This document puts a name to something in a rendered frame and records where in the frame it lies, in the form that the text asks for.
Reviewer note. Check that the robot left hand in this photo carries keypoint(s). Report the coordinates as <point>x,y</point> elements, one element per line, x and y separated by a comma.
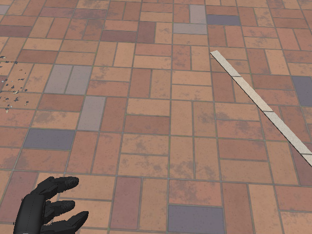
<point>35,210</point>

